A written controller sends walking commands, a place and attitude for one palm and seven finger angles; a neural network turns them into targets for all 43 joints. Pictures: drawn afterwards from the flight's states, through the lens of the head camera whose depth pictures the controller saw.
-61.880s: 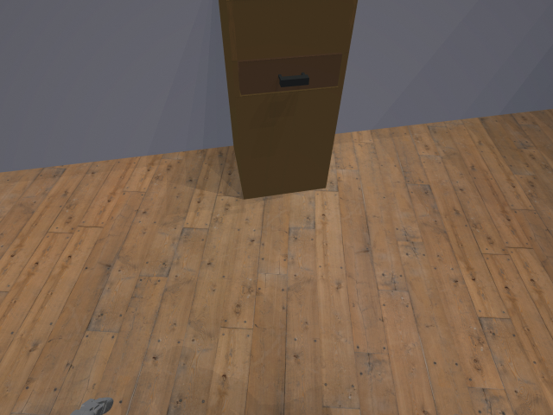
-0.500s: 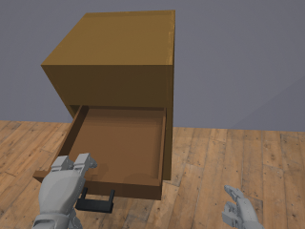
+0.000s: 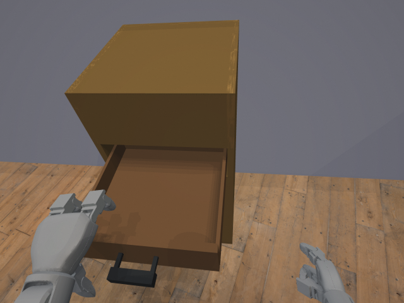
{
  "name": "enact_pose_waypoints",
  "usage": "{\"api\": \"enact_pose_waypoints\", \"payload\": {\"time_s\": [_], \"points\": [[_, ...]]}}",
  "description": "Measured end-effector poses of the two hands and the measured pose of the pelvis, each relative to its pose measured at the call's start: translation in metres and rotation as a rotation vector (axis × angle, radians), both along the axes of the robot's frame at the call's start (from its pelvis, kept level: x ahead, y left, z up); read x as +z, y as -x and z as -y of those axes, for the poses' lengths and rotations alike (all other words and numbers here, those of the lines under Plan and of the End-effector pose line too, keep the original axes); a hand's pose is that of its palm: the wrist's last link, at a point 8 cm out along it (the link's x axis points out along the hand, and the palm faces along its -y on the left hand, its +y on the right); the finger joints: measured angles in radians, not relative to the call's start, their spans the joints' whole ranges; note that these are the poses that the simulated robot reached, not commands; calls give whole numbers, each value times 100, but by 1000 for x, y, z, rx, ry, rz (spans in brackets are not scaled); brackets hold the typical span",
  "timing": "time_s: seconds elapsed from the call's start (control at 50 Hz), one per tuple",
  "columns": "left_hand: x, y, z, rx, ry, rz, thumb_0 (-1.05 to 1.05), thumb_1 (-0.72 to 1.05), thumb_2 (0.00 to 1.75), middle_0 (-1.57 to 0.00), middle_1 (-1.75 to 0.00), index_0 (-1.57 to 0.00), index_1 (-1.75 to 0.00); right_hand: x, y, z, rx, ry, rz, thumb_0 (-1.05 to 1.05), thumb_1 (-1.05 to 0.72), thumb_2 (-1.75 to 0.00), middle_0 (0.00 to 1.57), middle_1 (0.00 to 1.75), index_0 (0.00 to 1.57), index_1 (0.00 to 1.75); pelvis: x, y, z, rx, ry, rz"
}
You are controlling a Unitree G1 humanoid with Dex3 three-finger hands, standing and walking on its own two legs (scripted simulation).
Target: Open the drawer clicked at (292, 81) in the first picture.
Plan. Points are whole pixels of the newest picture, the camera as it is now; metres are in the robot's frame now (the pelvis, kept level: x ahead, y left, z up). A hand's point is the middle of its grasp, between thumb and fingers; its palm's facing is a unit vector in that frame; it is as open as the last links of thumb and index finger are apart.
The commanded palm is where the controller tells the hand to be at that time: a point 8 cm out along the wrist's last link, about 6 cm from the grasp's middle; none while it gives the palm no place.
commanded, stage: draw the hand back to the body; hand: left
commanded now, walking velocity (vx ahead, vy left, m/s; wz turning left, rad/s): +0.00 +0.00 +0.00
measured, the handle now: (135, 267) +0.20 +0.22 -0.12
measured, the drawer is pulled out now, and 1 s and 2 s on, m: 0.30 0.30 0.30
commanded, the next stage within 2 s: step back with the hand held close in 1.04 s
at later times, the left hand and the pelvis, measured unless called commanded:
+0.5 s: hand (79, 221) +0.19 +0.22 +0.15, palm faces +0.37 -0.83 -0.42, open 11.6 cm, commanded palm +0.13 +0.26 +0.17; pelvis +0.01 -0.01 +0.01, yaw +2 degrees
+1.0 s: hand (60, 218) +0.18 +0.23 +0.17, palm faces +0.43 -0.80 -0.42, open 7.7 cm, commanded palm +0.13 +0.28 +0.18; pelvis +0.01 -0.01 +0.01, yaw +2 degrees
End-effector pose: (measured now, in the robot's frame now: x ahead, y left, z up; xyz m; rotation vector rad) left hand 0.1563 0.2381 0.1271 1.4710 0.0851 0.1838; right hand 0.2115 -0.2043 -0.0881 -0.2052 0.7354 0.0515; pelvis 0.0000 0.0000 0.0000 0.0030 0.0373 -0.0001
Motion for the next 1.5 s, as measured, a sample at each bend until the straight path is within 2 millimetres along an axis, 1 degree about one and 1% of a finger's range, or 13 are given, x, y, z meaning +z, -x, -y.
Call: {"api": "enact_pose_waypoints", "payload": {"time_s": [0.06,0.12,0.16,0.2,0.26,0.36,0.6,0.78,0.96,1.26,1.38,1.44,1.5], "points": [[7,2,-2,8,-7,11,0,-49,30,-32,-120,-32,-120,1,-3,-1,4,-6,3,1,-90,-89,20,30,20,30,1,-1,0,1,1,1],[6,5,-4,85,535,93,0,-48,31,-32,-119,-32,-120,9,-4,-3,-28,-21,70,1,-90,-89,20,30,20,30,2,-2,0,11,3,42],[3,7,-2,101,771,144,0,-46,32,-32,-118,-31,-118,15,-2,-5,-44,-14,116,1,-90,-89,20,30,20,30,3,-5,1,16,3,60],[6,8,-2,94,900,194,0,-42,33,-32,-116,-31,-116,21,1,-5,-48,0,147,1,-90,-89,20,30,20,30,4,-9,4,24,3,72],[18,8,-5,68,971,274,-1,-36,36,-31,-111,-30,-112,27,4,-5,-42,14,173,1,-90,-89,20,30,20,30,6,-13,7,35,8,86],[39,7,-12,33,973,362,-1,-22,42,-30,-102,-29,-102,25,8,-2,-35,13,172,1,-90,-89,20,30,20,30,8,-15,8,41,10,92],[50,11,-20,32,936,383,0,18,59,-27,-76,-26,-76,21,13,15,-77,25,145,2,-90,-89,20,30,20,30,10,-13,10,32,10,77],[69,15,-31,21,893,473,0,49,73,-24,-56,-24,-56,24,11,15,-83,20,165,2,-90,-89,20,30,20,30,11,-10,10,33,9,85],[61,17,-31,35,926,450,1,77,85,-22,-38,-21,-38,25,12,9,-75,8,166,1,-90,-89,20,30,20,30,11,-7,9,33,8,85],[70,15,-40,4,862,484,1,89,90,-22,-30,-21,-31,25,20,11,-74,45,124,1,-90,-89,20,30,20,30,10,1,6,46,18,56],[49,12,-39,-23,886,376,1,89,90,-21,-30,-21,-30,26,42,26,-141,101,62,1,-90,-89,20,30,20,30,8,15,0,44,18,18],[41,19,-40,-42,900,325,1,89,90,-22,-30,-21,-30,29,57,31,-175,129,45,1,-90,-89,20,30,20,30,6,22,-3,43,15,11],[44,31,-42,-79,889,323,2,89,90,-22,-30,-21,-30,33,71,31,-186,157,42,1,-90,-89,20,30,20,30,4,31,-5,45,12,9]]}}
